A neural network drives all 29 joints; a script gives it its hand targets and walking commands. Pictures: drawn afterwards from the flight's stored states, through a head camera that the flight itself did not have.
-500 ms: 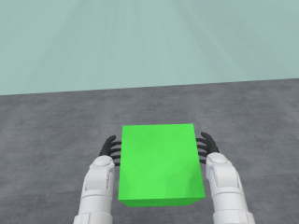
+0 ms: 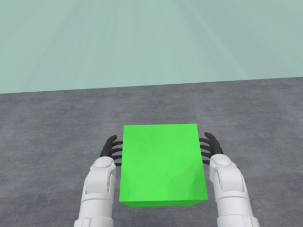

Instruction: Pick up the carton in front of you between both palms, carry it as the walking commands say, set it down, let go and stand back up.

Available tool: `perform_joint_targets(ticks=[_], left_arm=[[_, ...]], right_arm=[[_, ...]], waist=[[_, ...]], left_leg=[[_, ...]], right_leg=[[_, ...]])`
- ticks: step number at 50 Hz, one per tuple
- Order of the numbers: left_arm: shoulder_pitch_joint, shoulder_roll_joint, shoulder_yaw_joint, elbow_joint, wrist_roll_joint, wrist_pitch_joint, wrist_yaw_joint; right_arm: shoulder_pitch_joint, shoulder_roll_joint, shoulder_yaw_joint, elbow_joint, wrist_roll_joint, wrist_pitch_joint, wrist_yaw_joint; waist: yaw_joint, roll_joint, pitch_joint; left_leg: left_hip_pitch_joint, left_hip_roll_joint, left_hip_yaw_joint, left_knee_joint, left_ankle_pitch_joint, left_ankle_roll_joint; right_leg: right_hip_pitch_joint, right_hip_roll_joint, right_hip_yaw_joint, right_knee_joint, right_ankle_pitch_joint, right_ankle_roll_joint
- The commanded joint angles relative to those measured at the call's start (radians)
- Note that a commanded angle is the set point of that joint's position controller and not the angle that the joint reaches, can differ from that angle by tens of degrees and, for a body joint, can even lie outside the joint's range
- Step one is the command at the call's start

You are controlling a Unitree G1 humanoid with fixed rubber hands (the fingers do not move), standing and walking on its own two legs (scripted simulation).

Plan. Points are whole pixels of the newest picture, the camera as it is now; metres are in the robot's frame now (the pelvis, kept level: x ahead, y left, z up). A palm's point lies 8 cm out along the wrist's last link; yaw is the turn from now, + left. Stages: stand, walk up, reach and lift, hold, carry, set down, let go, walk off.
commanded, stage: carry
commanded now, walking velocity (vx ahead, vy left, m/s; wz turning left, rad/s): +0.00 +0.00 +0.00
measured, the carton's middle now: (160, 169) +0.31 +0.00 -0.06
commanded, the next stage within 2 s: hold in 0.26 s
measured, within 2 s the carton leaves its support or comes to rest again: neither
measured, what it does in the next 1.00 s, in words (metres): shifts its weight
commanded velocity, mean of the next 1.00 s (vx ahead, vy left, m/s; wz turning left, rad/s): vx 0.00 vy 0.00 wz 0.00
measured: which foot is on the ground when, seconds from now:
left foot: down 0.00-1.00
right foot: down 0.00-1.00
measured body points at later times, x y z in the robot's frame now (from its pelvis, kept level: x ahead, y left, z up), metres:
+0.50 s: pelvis +0.00 +0.01 +0.01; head -0.03 +0.02 +0.46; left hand +0.31 +0.11 +0.03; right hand +0.26 -0.19 +0.04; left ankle +0.08 +0.14 -0.73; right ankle -0.04 -0.10 -0.73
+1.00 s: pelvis +0.00 +0.05 +0.01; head -0.02 +0.08 +0.46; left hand +0.34 +0.14 +0.03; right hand +0.28 -0.16 +0.04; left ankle +0.08 +0.14 -0.73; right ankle -0.03 -0.09 -0.73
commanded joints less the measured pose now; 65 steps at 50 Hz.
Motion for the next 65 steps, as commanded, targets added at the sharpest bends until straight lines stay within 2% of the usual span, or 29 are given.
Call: perform_joint_targets(ticks=[1,13,14,15,16,17,18,19,20,23,25,31,37,44,48,53,56,59,62,65], left_arm=[[-0.473,-0.931,-0.548,-0.089,-0.272,-0.057,-0.257],[-0.473,-0.928,-0.548,-0.091,-0.273,-0.056,-0.257],[-0.395,-0.945,-0.532,-0.120,-0.267,-0.056,-0.264],[-0.439,-0.904,-0.536,-0.182,-0.266,-0.069,-0.269],[-0.462,-0.909,-0.552,-0.167,-0.267,-0.069,-0.273],[-0.472,-0.898,-0.566,-0.165,-0.281,-0.071,-0.280],[-0.472,-0.903,-0.578,-0.162,-0.277,-0.072,-0.284],[-0.467,-0.904,-0.582,-0.151,-0.274,-0.074,-0.279],[-0.469,-0.899,-0.573,-0.144,-0.269,-0.078,-0.280],[-0.451,-0.914,-0.537,-0.102,-0.236,-0.079,-0.267],[-0.449,-0.922,-0.517,-0.073,-0.224,-0.078,-0.266],[-0.474,-0.954,-0.491,-0.003,-0.211,-0.072,-0.279],[-0.513,-0.969,-0.503,-0.005,-0.228,-0.069,-0.293],[-0.564,-0.984,-0.498,0.007,-0.236,-0.069,-0.300],[-0.645,-0.980,-0.404,0.121,-0.195,-0.089,-0.304],[-0.777,-0.885,-0.183,0.335,-0.068,-0.159,-0.303],[-0.791,-0.784,-0.058,0.409,0.015,-0.219,-0.287],[-0.762,-0.675,0.020,0.451,0.076,-0.297,-0.276],[-0.747,-0.639,0.009,0.466,0.086,-0.391,-0.277],[-0.779,-0.677,-0.076,0.460,0.051,-0.487,-0.289]], right_arm=[[-0.421,0.943,0.546,-0.045,0.262,-0.032,0.256],[-0.421,0.940,0.544,-0.049,0.262,-0.030,0.254],[-0.369,0.962,0.508,0.004,0.237,-0.045,0.266],[-0.352,0.952,0.492,-0.005,0.216,-0.074,0.262],[-0.360,0.954,0.487,0.000,0.207,-0.085,0.253],[-0.347,0.938,0.472,0.004,0.197,-0.089,0.242],[-0.351,0.929,0.469,0.006,0.196,-0.089,0.240],[-0.376,0.941,0.477,-0.001,0.210,-0.091,0.240],[-0.386,0.939,0.479,0.010,0.209,-0.090,0.243],[-0.464,0.957,0.516,0.010,0.249,-0.087,0.269],[-0.483,0.951,0.518,0.021,0.250,-0.082,0.282],[-0.514,0.946,0.486,0.059,0.240,-0.078,0.303],[-0.504,0.952,0.448,0.081,0.218,-0.077,0.306],[-0.540,0.946,0.412,0.104,0.197,-0.084,0.311],[-0.643,0.934,0.335,0.204,0.153,-0.112,0.320],[-0.785,0.904,0.155,0.387,0.042,-0.182,0.300],[-0.801,0.848,0.034,0.444,-0.040,-0.232,0.254],[-0.762,0.777,-0.048,0.459,-0.095,-0.298,0.210],[-0.734,0.773,-0.041,0.450,-0.097,-0.390,0.182],[-0.754,0.825,0.043,0.434,-0.052,-0.487,0.170]], waist=[[0.000,0.005,-0.228],[0.001,0.002,-0.219],[0.003,-0.134,-0.070],[-0.012,-0.121,-0.101],[-0.011,-0.086,-0.111],[-0.033,-0.081,-0.128],[-0.020,-0.045,-0.129],[-0.022,-0.044,-0.147],[-0.011,-0.059,-0.121],[0.030,-0.036,-0.094],[0.043,-0.033,-0.073],[0.026,0.001,-0.054],[-0.001,0.013,-0.087],[-0.012,0.023,-0.092],[-0.002,0.019,-0.051],[0.013,0.003,0.002],[0.023,0.001,0.012],[0.031,-0.004,-0.024],[0.039,-0.010,-0.141],[0.037,-0.012,-0.311]], left_leg=[[0.189,0.079,-0.098,-0.039,0.131,0.001],[0.182,0.077,-0.092,-0.036,0.123,-0.005],[0.550,-0.218,-0.214,-0.023,0.223,0.019],[0.566,-0.192,-0.240,-0.038,0.246,0.015],[0.525,-0.195,-0.230,-0.047,0.278,0.008],[0.480,-0.193,-0.230,-0.065,0.257,-0.005],[0.435,-0.201,-0.218,-0.076,0.249,-0.016],[0.477,-0.205,-0.214,-0.080,0.220,-0.015],[0.442,-0.204,-0.215,-0.091,0.168,-0.014],[0.478,-0.211,-0.217,-0.105,0.127,-0.002],[0.457,-0.212,-0.217,-0.120,0.098,-0.002],[0.542,-0.201,-0.225,-0.143,0.059,-0.007],[0.588,-0.178,-0.242,-0.162,0.067,-0.019],[0.590,-0.153,-0.264,-0.174,0.016,-0.032],[0.554,-0.150,-0.274,-0.167,-0.115,-0.030],[0.439,-0.152,-0.268,-0.099,-0.202,-0.015],[0.332,-0.165,-0.247,-0.039,-0.157,-0.009],[0.216,-0.182,-0.215,0.039,-0.026,-0.001],[0.148,-0.193,-0.207,0.131,0.124,0.000],[0.106,-0.203,-0.215,0.227,0.238,0.001]], right_leg=[[-0.033,-0.114,0.106,-0.123,0.145,-0.007],[-0.040,-0.116,0.108,-0.124,0.156,-0.011],[-0.164,0.062,0.319,-0.239,0.366,-0.015],[-0.120,0.052,0.344,-0.249,0.376,-0.019],[-0.046,0.066,0.327,-0.239,0.436,-0.015],[0.043,0.078,0.317,-0.243,0.405,-0.015],[0.109,0.084,0.306,-0.233,0.441,-0.009],[0.104,0.091,0.300,-0.241,0.425,-0.001],[0.115,0.096,0.297,-0.251,0.355,0.001],[0.057,0.097,0.292,-0.256,0.303,0.016],[0.063,0.104,0.286,-0.261,0.262,0.019],[-0.034,0.115,0.273,-0.276,0.163,0.009],[-0.052,0.131,0.262,-0.272,0.138,-0.008],[-0.067,0.135,0.260,-0.262,0.091,-0.020],[-0.115,0.129,0.257,-0.234,0.012,-0.025],[-0.216,0.130,0.253,-0.158,-0.045,-0.018],[-0.271,0.140,0.251,-0.103,-0.019,-0.008],[-0.352,0.155,0.239,-0.041,0.052,0.011],[-0.438,0.175,0.228,0.028,0.140,0.029],[-0.525,0.193,0.219,0.108,0.225,0.046]])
